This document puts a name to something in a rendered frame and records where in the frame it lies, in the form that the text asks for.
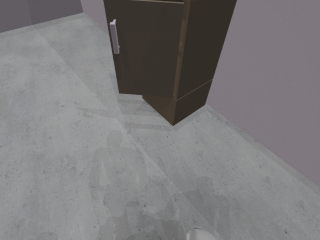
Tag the cupboard door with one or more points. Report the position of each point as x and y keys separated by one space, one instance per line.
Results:
x=148 y=33

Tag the robot right thigh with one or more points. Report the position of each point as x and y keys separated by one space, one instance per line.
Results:
x=198 y=234

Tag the handle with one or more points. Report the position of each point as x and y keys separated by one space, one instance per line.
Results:
x=114 y=37

